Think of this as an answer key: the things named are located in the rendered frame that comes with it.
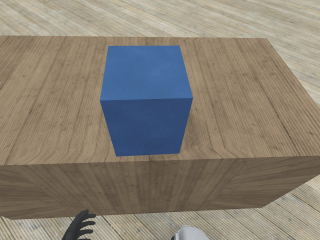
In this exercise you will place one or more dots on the robot right thigh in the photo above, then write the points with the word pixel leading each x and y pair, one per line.
pixel 190 233

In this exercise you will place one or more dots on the robot left hand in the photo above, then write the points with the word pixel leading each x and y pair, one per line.
pixel 73 232

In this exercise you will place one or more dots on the carton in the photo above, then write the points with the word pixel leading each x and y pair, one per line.
pixel 146 99

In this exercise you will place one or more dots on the pedestal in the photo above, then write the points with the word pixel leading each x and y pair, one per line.
pixel 252 134

